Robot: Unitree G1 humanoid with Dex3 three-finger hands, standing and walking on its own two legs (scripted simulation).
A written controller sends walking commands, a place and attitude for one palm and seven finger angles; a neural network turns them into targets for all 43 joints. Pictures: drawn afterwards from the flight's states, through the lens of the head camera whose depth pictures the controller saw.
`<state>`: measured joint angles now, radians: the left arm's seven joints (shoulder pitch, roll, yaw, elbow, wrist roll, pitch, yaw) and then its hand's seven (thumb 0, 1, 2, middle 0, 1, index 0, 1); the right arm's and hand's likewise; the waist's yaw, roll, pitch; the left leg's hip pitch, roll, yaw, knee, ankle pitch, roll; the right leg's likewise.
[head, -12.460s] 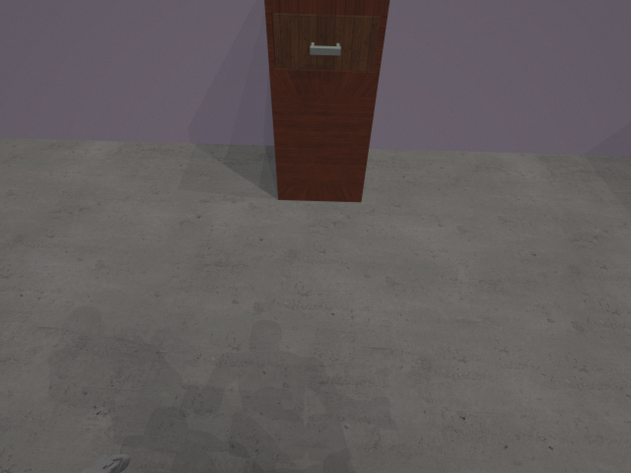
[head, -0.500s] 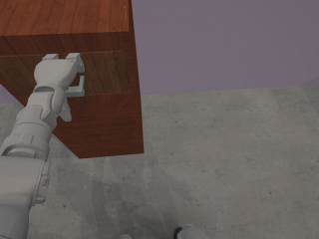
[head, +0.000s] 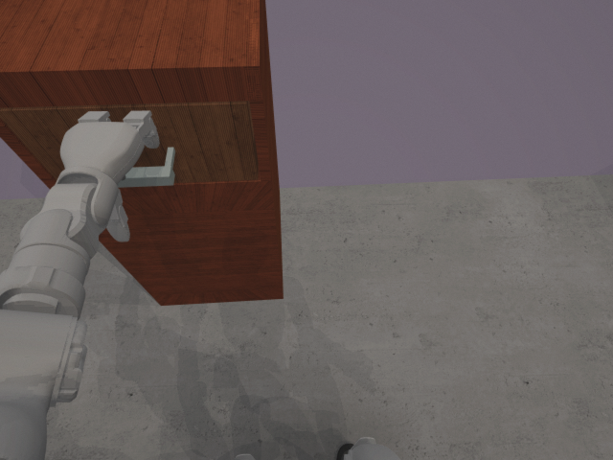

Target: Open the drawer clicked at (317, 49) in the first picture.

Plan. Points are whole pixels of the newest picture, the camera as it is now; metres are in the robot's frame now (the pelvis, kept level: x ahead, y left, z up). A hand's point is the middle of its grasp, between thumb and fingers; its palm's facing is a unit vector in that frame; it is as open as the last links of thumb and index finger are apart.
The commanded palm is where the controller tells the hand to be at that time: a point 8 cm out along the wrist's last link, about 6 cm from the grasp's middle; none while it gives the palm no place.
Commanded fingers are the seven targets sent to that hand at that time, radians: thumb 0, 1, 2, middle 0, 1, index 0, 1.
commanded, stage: move the hooked fingers above the handle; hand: left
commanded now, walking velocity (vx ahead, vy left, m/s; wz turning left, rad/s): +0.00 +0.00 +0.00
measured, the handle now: (141, 166) +0.56 +0.25 -0.01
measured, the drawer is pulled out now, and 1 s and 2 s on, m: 0.00 0.00 0.00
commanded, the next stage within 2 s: none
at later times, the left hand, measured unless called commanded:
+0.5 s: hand (115, 172) +0.50 +0.26 +0.04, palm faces -0.13 +0.01 -0.99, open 13.8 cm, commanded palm +0.50 +0.25 +0.10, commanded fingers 0.00 -0.50 0.30 -0.30 -1.20 -0.30 -1.20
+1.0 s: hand (114, 173) +0.50 +0.26 +0.04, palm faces -0.12 +0.00 -0.99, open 13.8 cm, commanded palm +0.49 +0.25 +0.10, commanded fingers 0.00 -0.50 0.30 -0.30 -1.20 -0.30 -1.20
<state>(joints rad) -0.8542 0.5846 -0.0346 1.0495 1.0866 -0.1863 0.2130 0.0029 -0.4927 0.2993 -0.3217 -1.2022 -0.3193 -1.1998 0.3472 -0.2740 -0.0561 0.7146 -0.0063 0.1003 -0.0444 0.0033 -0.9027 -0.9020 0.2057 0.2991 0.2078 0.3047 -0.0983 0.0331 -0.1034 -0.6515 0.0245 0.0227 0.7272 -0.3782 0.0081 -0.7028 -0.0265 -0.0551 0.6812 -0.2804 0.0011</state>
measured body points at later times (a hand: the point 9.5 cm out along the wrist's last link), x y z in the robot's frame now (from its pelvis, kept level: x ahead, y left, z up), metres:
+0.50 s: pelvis +0.00 +0.01 +0.00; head +0.11 +0.00 +0.43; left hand +0.50 +0.25 +0.10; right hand -0.02 -0.26 -0.13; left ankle -0.03 +0.11 -0.71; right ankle +0.02 -0.12 -0.71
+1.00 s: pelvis +0.01 +0.01 +0.00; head +0.11 +0.00 +0.44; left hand +0.50 +0.25 +0.10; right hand +0.01 -0.26 -0.13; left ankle -0.03 +0.11 -0.71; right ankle +0.02 -0.12 -0.71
